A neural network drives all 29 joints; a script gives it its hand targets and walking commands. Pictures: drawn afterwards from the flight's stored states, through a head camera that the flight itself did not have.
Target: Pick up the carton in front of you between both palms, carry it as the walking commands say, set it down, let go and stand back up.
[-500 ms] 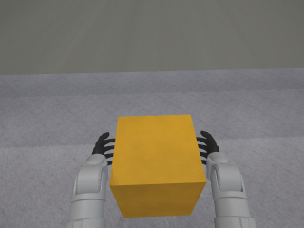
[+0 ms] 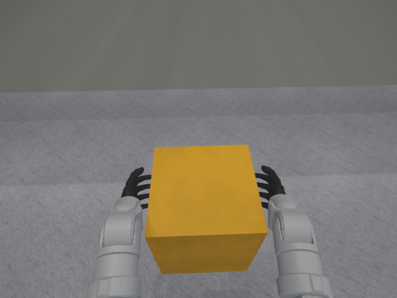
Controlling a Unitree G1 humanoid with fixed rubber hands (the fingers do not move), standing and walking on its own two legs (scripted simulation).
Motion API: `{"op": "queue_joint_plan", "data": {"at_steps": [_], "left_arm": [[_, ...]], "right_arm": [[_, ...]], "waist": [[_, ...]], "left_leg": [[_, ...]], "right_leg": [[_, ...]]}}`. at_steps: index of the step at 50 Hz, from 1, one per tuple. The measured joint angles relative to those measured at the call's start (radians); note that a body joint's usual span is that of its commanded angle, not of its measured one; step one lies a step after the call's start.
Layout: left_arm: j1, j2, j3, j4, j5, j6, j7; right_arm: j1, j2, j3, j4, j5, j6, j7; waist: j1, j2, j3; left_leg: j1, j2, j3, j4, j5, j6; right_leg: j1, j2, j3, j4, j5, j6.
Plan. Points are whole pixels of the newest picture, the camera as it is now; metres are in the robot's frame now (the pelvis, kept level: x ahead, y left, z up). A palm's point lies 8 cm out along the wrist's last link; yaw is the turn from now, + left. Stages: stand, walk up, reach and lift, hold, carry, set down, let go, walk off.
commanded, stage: carry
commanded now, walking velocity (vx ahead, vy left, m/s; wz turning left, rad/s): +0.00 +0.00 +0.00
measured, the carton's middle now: (203, 212) +0.31 +0.00 -0.04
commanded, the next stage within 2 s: hold in 0.62 s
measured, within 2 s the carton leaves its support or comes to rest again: neither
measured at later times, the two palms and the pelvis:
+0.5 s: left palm (128, 207) +0.28 +0.15 +0.04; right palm (275, 205) +0.28 -0.15 +0.04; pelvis -0.01 +0.00 +0.00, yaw +0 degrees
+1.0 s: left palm (120, 222) +0.24 +0.16 +0.05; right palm (276, 211) +0.26 -0.14 +0.05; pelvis -0.04 -0.01 +0.01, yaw +3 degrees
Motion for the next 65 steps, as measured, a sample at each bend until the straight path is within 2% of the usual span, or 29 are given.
{"op": "queue_joint_plan", "data": {"at_steps": [31, 33, 38, 44, 65], "left_arm": [[-0.005, -0.001, 0.002, 0.001, 0.003, 0.000, 0.000], [-0.004, -0.002, -0.001, -0.010, 0.003, -0.002, -0.001], [0.002, 0.000, -0.013, -0.007, 0.014, -0.006, -0.005], [-0.014, -0.003, 0.009, 0.022, 0.027, -0.008, -0.007], [-0.106, -0.028, 0.114, 0.156, 0.088, -0.019, -0.033]], "right_arm": [[-0.005, 0.001, -0.005, 0.002, -0.002, -0.001, 0.001], [-0.003, 0.001, -0.003, -0.010, -0.005, -0.003, 0.005], [0.011, -0.002, 0.003, -0.012, -0.009, -0.010, 0.007], [-0.022, 0.005, -0.020, 0.039, -0.023, -0.018, 0.015], [-0.114, 0.029, -0.114, 0.176, -0.083, -0.027, 0.033]], "waist": [[0.001, -0.001, -0.002], [-0.004, -0.001, 0.055], [-0.012, -0.016, 0.131], [0.000, -0.017, 0.153], [-0.005, -0.009, 0.123]], "left_leg": [[-0.023, -0.003, 0.003, -0.002, 0.022, 0.010], [0.038, -0.026, -0.048, -0.038, 0.061, 0.014], [0.150, -0.051, -0.093, -0.120, 0.081, 0.005], [0.188, -0.058, -0.120, -0.133, 0.098, 0.000], [0.194, -0.084, -0.220, -0.082, 0.087, -0.012]], "right_leg": [[-0.023, -0.006, 0.003, -0.002, 0.025, 0.004], [0.039, 0.018, 0.055, -0.037, 0.053, 0.000], [0.151, 0.044, 0.147, -0.113, 0.071, 0.014], [0.192, 0.051, 0.153, -0.119, 0.079, 0.005], [0.200, 0.095, 0.196, -0.071, 0.068, -0.014]]}}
